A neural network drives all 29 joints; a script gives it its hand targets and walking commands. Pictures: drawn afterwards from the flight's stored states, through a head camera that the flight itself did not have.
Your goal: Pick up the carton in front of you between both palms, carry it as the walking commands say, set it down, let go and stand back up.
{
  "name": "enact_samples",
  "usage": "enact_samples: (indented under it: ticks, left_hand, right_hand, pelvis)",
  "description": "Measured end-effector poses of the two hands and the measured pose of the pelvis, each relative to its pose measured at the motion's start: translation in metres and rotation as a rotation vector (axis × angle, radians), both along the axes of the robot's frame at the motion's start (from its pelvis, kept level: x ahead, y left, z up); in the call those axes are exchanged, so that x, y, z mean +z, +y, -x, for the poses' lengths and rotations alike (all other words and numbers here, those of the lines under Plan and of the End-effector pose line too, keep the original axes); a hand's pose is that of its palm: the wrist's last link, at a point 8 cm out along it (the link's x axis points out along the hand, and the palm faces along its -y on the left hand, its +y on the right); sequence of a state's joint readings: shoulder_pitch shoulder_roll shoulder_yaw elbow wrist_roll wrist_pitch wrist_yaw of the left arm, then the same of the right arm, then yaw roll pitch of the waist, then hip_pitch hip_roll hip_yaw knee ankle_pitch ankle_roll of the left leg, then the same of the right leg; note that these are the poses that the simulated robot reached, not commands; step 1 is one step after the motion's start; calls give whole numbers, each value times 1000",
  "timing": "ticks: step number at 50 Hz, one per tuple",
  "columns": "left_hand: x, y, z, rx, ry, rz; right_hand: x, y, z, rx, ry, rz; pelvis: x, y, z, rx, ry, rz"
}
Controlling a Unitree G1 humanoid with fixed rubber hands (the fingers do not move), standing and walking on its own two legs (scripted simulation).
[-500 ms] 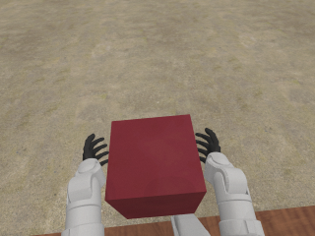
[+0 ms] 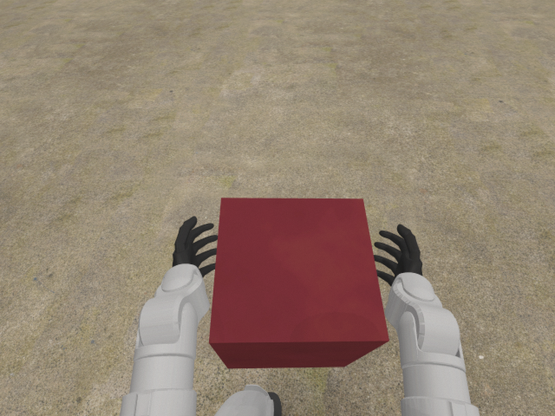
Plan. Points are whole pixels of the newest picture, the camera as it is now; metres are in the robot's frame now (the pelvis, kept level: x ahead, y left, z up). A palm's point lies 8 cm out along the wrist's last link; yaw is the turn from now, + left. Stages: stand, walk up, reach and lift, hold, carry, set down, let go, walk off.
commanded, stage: carry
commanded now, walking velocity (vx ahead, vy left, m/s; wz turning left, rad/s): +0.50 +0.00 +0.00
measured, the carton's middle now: (289, 291) +0.32 +0.03 -0.02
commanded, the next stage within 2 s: none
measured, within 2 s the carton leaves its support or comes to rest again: neither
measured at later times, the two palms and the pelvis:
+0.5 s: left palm (257, 138) +0.73 +0.13 -0.03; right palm (384, 140) +0.74 -0.18 -0.03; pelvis +0.43 -0.03 -0.07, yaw +2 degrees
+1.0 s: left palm (249, 72) +0.98 +0.18 +0.02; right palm (355, 73) +0.98 -0.12 +0.02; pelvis +0.76 +0.03 -0.06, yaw +0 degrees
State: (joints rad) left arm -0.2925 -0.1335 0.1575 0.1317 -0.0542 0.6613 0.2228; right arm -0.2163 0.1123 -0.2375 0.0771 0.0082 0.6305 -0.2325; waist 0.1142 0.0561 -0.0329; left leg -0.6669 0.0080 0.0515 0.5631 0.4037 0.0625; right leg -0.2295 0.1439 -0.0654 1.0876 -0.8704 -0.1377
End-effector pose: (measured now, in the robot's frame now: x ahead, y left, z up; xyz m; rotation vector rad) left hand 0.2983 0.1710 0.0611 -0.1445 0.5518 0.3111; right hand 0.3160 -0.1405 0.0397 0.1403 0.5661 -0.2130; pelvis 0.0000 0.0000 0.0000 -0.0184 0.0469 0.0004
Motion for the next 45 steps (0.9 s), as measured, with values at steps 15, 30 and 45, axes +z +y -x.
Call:
enact_samples:
  ticks: [15,30,45]
  left_hand:
    - [-124,-25,-266,-91,126,27]
    - [-72,-35,-476,1,51,0]
    - [-49,5,-639,-73,-25,13]
  right_hand:
    - [-97,-21,-222,-82,122,-44]
    - [-55,-34,-481,33,49,25]
    - [-27,13,-632,65,-28,9]
  pelvis:
    - [-72,2,-254,7,75,-40]
    - [-48,-38,-493,55,72,-45]
    - [-71,13,-710,21,18,-28]
